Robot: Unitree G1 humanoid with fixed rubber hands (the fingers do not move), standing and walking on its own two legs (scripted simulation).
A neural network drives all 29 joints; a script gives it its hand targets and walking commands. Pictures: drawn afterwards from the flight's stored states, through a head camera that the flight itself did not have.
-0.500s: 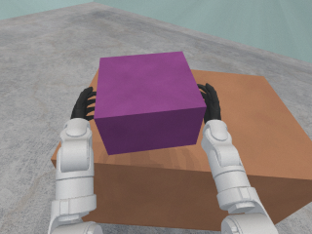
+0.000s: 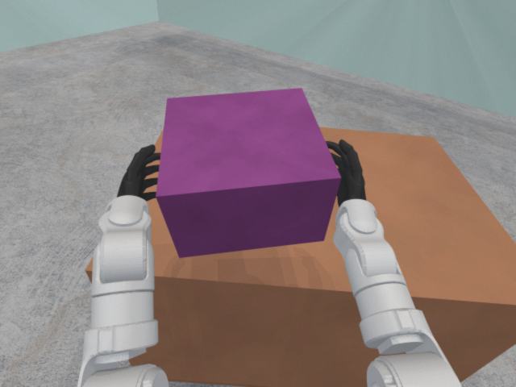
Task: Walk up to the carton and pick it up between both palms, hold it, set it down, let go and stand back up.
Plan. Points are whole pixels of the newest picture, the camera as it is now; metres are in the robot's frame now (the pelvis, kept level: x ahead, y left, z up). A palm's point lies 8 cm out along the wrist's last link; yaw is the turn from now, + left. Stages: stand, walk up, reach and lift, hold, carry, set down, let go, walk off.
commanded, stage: hold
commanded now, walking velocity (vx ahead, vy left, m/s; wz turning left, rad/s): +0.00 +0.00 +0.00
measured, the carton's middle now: (244, 168) +0.42 +0.00 +0.17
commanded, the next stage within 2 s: set down in 1.68 s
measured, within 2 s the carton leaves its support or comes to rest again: neither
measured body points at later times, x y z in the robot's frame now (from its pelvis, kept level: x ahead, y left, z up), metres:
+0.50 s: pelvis +0.00 +0.00 +0.00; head -0.03 +0.02 +0.45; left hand +0.37 +0.16 +0.16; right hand +0.37 -0.16 +0.17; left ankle +0.02 +0.13 -0.75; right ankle +0.04 -0.11 -0.75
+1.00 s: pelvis +0.00 +0.00 +0.00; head -0.03 +0.03 +0.45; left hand +0.36 +0.17 +0.16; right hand +0.37 -0.15 +0.18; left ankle +0.02 +0.13 -0.75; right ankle +0.04 -0.11 -0.75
